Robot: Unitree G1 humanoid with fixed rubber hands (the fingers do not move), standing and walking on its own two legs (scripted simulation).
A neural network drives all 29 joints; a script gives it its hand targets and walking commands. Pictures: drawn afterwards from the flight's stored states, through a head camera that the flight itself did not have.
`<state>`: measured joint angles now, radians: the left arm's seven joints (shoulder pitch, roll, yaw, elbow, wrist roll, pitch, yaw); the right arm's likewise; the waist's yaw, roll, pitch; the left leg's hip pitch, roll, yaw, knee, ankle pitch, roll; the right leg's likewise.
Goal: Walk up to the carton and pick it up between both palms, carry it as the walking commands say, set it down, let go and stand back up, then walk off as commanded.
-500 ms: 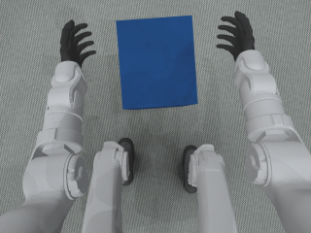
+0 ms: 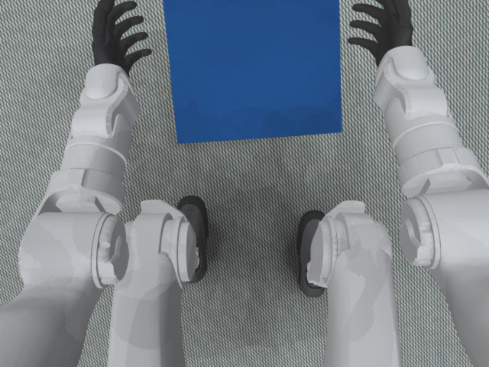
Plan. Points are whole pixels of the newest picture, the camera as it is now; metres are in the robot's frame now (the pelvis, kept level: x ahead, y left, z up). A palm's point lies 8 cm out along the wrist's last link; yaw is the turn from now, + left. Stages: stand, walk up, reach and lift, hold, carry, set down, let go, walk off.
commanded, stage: reach and lift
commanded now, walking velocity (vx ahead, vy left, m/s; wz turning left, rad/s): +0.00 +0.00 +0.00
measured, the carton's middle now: (251, 64) +0.53 +0.00 -0.28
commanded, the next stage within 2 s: none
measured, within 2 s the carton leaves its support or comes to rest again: leaves its support in 1.76 s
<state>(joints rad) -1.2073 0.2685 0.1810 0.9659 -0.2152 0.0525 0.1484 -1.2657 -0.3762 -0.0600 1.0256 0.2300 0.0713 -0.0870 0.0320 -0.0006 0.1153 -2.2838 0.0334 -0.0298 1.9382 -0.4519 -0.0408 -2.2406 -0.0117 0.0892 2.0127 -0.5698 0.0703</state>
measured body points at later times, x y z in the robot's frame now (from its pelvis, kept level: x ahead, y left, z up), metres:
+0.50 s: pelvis -0.02 -0.01 -0.05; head +0.36 +0.00 +0.18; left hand +0.53 +0.21 -0.23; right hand +0.54 -0.18 -0.24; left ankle +0.13 +0.14 -0.39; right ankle +0.10 -0.15 -0.39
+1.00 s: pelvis -0.02 +0.00 -0.04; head +0.36 +0.00 +0.18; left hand +0.54 +0.17 -0.23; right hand +0.54 -0.16 -0.24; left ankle +0.13 +0.14 -0.39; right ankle +0.10 -0.15 -0.39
